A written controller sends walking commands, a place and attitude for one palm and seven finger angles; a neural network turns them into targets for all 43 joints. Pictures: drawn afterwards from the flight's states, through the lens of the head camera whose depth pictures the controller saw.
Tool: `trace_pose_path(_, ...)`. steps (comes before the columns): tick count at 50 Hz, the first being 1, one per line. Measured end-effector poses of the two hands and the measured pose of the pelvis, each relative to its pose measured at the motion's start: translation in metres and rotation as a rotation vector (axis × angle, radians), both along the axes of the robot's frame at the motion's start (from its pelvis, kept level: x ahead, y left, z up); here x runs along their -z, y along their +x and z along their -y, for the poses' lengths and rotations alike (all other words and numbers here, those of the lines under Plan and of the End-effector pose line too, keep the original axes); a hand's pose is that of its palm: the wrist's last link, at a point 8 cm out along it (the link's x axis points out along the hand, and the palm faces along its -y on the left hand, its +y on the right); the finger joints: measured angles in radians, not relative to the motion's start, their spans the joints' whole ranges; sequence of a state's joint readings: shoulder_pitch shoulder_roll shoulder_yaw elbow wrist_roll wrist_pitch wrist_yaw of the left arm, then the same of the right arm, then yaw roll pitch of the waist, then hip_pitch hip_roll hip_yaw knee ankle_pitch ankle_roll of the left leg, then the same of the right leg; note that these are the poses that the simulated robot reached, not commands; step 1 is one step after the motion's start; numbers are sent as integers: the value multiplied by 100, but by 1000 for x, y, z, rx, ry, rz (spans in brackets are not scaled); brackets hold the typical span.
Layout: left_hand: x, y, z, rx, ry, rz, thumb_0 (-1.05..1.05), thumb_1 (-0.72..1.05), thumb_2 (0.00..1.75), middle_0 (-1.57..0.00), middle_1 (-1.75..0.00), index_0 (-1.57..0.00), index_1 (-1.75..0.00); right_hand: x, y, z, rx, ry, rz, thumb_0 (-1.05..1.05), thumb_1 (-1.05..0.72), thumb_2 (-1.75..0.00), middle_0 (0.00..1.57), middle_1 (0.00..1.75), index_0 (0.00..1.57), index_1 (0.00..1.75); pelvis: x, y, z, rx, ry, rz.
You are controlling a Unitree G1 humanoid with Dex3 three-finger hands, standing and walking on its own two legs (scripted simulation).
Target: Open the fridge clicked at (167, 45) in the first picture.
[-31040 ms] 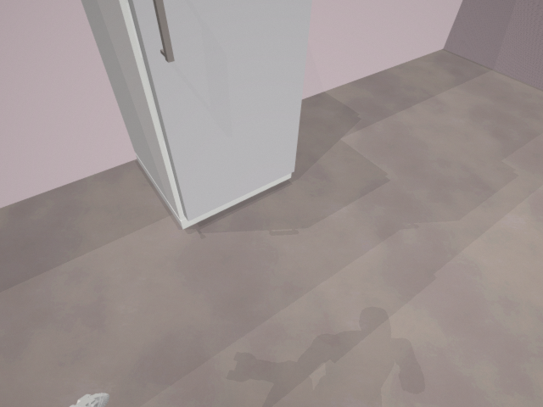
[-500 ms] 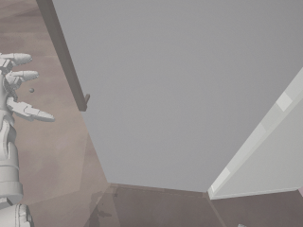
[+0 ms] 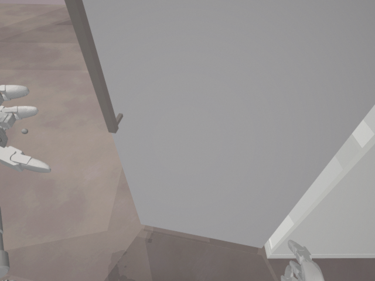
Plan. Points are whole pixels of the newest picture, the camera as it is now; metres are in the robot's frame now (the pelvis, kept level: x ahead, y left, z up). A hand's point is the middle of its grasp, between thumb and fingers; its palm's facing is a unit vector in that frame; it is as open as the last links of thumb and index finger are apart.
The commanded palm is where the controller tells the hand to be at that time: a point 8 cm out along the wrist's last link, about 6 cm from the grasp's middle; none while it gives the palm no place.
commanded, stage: slip the hand off the handle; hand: left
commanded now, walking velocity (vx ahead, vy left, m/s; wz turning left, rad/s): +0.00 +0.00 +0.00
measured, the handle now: (100, 69) +0.46 +0.25 +0.23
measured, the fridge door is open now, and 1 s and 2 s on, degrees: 79 79 79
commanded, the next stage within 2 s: draw the hand back to the body in 0.08 s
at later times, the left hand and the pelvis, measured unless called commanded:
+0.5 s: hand (26, 138) +0.28 +0.32 +0.19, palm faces -0.05 -1.00 -0.06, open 14.7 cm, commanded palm +0.24 +0.36 +0.19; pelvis +0.01 +0.02 +0.00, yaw -2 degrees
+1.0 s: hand (9, 170) +0.22 +0.32 +0.18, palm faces +0.51 -0.82 -0.27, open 12.8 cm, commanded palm +0.18 +0.34 +0.19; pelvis +0.00 +0.03 +0.01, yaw +0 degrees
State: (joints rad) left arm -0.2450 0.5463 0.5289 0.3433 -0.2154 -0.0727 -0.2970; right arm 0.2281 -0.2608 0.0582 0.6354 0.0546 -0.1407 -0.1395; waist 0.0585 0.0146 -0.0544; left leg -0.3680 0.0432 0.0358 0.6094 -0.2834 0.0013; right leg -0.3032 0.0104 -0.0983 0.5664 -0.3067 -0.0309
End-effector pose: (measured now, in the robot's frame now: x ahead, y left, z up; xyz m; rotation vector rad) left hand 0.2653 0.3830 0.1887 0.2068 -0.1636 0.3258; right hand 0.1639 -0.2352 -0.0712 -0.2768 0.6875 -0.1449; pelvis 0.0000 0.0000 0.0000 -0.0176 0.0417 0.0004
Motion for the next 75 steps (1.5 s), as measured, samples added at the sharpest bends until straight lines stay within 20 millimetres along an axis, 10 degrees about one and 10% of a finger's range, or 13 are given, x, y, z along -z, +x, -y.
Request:
trace_pose_path(23,-2,5,18,391,-136,-108,-1,-55,20,-25,-115,-25,-115,-15,-11,3,61,26,100,2,-91,-90,20,30,20,30,-3,9,-13,28,1,41)
trace_pose_path(36,20,-57,17,334,-159,-143,-1,-52,21,-25,-113,-25,-113,-39,24,-50,-114,53,217,2,-91,-90,20,30,20,30,-5,-6,-30,-6,-9,92)
trace_pose_path(44,7,-75,18,-98,51,5,-1,-33,31,-25,-102,-24,-102,-31,15,-72,-173,57,158,1,-90,-90,20,30,20,30,-10,-13,-31,-5,-1,100)
trace_pose_path(56,3,-81,38,-208,150,6,-1,8,50,-23,-78,-23,-78,1,-6,-43,-67,55,-28,2,-90,-90,20,31,20,30,-14,7,-25,11,13,118)
trace_pose_path(75,6,-101,84,-168,210,-69,1,74,83,-22,-39,-21,-39,-16,42,-7,-53,46,67,2,-91,-90,20,30,20,30,-15,25,3,13,17,120)
